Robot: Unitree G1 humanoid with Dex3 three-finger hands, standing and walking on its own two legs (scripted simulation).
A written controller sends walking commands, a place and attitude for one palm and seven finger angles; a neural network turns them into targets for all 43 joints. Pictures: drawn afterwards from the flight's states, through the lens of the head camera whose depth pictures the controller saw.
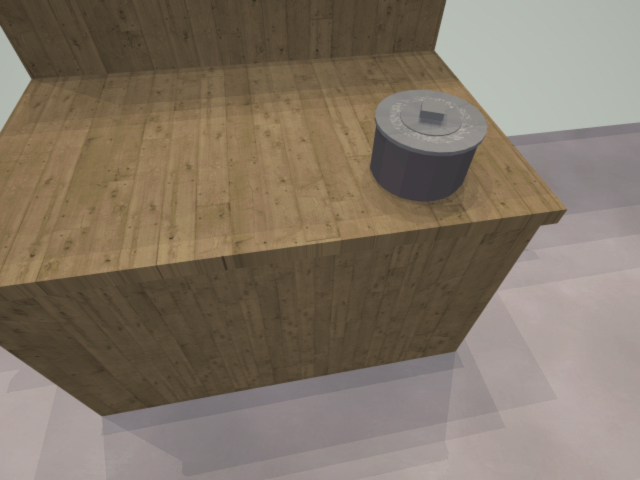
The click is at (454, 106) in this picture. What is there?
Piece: lid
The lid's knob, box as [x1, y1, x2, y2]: [419, 99, 445, 120]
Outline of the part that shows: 423,99 419,117 442,120 445,102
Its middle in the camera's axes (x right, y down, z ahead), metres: +0.20 -0.23 +0.70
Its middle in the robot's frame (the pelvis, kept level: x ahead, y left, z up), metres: +0.71 -0.16 +0.09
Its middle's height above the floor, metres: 0.86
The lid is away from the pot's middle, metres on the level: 0.00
